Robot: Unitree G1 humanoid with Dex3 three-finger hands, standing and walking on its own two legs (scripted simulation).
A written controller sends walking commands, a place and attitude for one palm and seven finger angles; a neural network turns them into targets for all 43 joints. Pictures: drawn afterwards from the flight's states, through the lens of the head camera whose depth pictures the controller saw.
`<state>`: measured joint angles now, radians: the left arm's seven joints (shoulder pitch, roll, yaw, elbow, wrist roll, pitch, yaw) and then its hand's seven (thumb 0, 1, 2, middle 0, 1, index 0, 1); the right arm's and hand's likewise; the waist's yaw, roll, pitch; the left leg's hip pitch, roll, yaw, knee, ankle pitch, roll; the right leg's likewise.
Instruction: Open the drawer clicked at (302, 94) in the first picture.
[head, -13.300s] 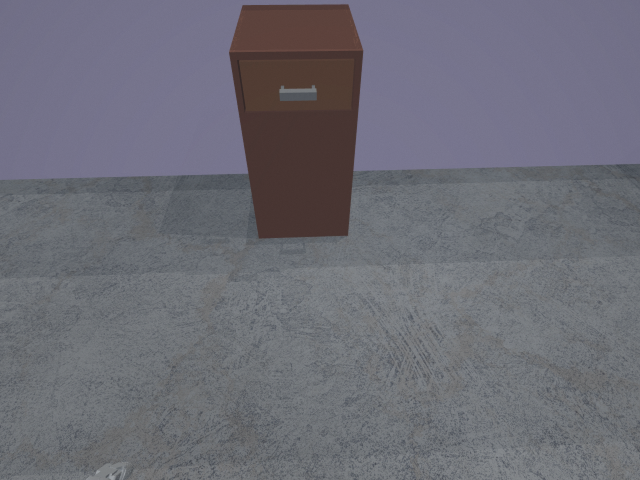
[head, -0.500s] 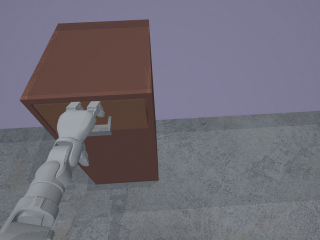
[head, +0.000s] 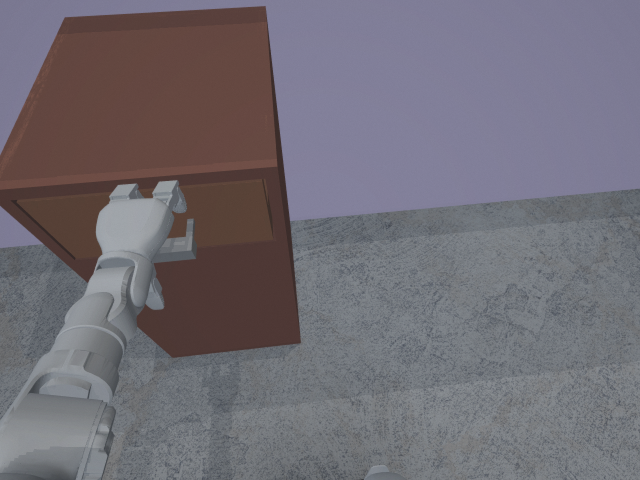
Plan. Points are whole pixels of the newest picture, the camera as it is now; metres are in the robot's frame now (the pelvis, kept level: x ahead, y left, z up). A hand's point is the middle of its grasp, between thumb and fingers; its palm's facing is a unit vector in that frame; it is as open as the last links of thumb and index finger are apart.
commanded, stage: move the hooked fingers above the handle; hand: left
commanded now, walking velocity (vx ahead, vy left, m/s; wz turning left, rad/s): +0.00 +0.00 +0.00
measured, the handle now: (158, 239) +0.47 +0.26 -0.05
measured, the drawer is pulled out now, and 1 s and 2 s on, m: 0.00 0.00 0.00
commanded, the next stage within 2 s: lower the fingers behind the handle in 0.64 s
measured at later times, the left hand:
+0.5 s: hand (152, 245) +0.43 +0.24 +0.00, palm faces -0.07 -0.03 -1.00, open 13.8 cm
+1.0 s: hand (153, 244) +0.43 +0.24 +0.00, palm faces -0.05 -0.02 -1.00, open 13.8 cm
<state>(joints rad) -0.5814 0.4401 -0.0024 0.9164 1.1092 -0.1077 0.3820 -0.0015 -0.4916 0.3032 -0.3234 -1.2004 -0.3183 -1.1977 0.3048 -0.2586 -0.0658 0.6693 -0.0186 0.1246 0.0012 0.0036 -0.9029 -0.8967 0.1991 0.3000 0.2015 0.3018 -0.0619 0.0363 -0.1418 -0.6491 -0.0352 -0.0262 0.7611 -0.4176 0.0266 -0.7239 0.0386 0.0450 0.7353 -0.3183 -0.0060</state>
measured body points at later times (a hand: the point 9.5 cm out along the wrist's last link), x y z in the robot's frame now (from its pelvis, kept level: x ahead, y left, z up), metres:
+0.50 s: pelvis -0.01 +0.00 +0.00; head +0.08 -0.01 +0.44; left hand +0.42 +0.24 +0.05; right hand +0.05 -0.28 -0.13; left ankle -0.04 +0.10 -0.71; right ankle +0.01 -0.12 -0.71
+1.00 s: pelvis -0.01 +0.00 +0.00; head +0.08 +0.00 +0.44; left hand +0.42 +0.23 +0.05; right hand +0.04 -0.27 -0.14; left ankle -0.04 +0.10 -0.71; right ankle +0.01 -0.12 -0.71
